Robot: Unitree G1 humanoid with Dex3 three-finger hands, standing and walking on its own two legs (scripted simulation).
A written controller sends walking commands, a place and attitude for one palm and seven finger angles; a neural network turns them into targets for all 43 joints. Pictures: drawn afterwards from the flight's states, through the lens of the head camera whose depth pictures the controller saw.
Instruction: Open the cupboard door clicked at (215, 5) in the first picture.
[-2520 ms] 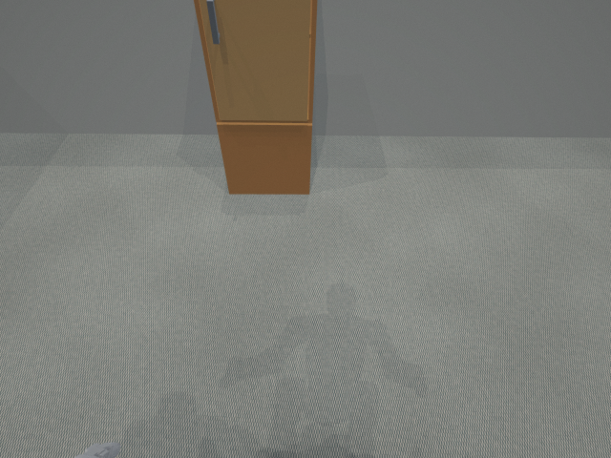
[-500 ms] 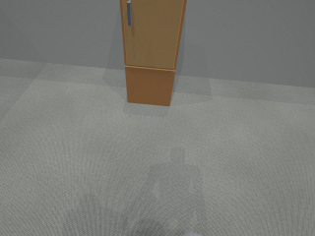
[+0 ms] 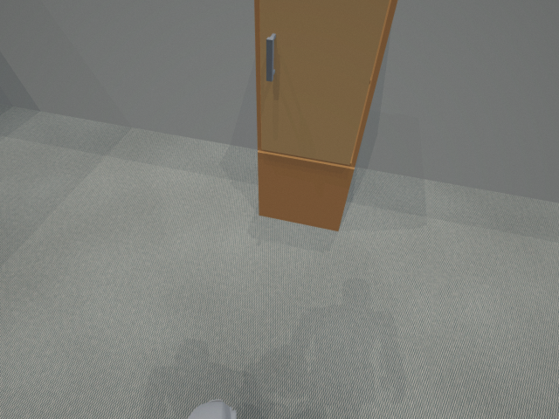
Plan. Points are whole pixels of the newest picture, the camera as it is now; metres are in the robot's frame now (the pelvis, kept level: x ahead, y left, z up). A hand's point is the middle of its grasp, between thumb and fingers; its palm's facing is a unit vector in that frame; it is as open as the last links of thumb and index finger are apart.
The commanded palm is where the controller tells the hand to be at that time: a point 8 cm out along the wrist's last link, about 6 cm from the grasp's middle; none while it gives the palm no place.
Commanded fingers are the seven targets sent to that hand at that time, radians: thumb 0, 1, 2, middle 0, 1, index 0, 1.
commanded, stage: walk to a spot facing it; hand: left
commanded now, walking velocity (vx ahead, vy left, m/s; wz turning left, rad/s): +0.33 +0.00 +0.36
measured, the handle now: (271, 57) +1.07 +0.06 +0.03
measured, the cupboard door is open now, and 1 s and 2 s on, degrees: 0 0 0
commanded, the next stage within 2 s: turn to face it in 0.16 s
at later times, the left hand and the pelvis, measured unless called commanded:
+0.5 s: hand (159, 390) +0.21 +0.21 -0.17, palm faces +0.08 -0.98 -0.19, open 7.3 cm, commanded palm none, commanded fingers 0.00 0.90 0.90 -0.20 -0.30 -0.20 -0.30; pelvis +0.19 +0.03 +0.00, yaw +1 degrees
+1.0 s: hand (171, 332) +0.31 +0.22 -0.18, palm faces -0.06 -0.98 -0.18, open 7.3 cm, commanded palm none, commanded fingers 0.00 0.90 0.90 -0.20 -0.30 -0.20 -0.30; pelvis +0.23 +0.04 +0.00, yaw -8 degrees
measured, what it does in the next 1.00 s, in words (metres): walks ahead: left foot, then right foot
